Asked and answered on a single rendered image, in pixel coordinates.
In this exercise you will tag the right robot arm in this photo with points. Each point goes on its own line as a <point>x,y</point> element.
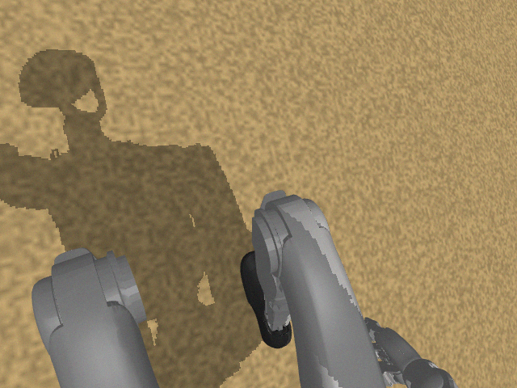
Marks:
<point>423,373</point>

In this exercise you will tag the right robot hand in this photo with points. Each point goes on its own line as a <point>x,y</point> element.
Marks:
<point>393,350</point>

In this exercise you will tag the right robot foot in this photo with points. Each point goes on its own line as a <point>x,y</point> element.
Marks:
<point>255,296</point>

